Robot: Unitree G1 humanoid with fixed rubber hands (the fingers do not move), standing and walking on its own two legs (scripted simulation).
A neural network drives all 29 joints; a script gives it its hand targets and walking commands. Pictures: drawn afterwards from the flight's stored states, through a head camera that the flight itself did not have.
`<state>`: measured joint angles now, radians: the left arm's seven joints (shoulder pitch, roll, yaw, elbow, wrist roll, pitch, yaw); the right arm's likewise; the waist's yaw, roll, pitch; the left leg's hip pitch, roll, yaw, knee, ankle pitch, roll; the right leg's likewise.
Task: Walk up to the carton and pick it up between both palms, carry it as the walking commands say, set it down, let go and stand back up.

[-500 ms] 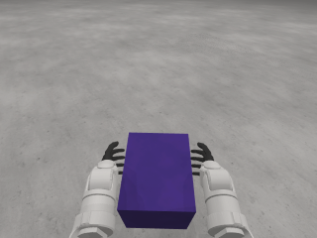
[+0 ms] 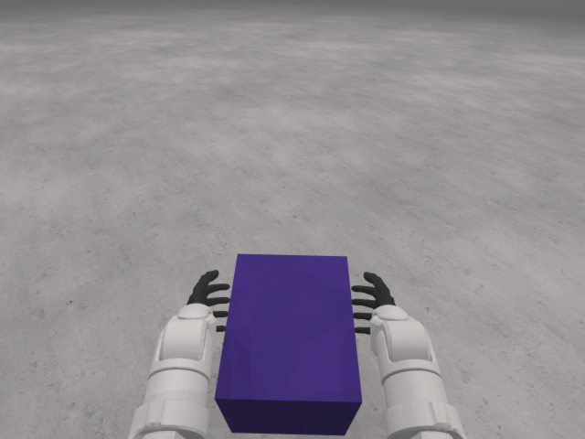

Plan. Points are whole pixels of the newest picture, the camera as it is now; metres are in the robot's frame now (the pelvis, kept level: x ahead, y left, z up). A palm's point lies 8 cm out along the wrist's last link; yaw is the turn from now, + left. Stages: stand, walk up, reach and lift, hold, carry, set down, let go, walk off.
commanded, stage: hold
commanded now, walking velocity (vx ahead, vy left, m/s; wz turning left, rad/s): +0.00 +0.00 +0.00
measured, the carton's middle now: (290, 343) +0.31 +0.00 -0.03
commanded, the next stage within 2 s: carry in 0.70 s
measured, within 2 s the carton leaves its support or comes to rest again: neither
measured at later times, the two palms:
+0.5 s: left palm (197, 319) +0.29 +0.14 +0.06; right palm (384, 320) +0.29 -0.13 +0.05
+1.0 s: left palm (246, 277) +0.36 +0.07 +0.07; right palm (410, 291) +0.33 -0.18 +0.06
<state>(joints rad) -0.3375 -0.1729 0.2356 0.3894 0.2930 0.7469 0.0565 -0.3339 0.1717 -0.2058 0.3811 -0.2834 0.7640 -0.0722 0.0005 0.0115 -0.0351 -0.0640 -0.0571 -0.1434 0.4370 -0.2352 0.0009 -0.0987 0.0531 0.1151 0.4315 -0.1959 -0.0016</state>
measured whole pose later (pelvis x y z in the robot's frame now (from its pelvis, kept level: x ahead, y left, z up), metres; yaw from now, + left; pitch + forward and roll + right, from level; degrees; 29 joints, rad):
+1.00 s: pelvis +0.05 -0.02 -0.01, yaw -4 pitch +4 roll +0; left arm -0.35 -0.18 0.10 0.15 0.12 0.96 0.28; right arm -0.34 0.15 -0.12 0.13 -0.11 0.97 -0.31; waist 0.00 0.01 -0.14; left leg -0.33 0.04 0.04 0.71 -0.49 -0.02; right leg -0.33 0.01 -0.06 0.52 -0.24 -0.04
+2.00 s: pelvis +0.59 -0.08 +0.00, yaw -10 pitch +6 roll -1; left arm -0.43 -0.21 0.15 -0.17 0.14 1.22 0.29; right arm -0.44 0.21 -0.16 -0.13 -0.12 1.20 -0.33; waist 0.01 -0.02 0.04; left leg -0.37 0.02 0.21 0.41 -0.15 0.09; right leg -0.34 -0.02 -0.09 0.76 -0.53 0.04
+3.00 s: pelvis +0.77 -0.12 -0.01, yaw -10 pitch +4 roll +0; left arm -0.38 -0.19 0.10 -0.18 0.11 1.24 0.30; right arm -0.38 0.19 -0.13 -0.16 -0.06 1.23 -0.36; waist -0.01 -0.02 -0.04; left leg -0.27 0.03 0.17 0.54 -0.33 0.03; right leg -0.26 -0.06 -0.16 0.55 -0.34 -0.01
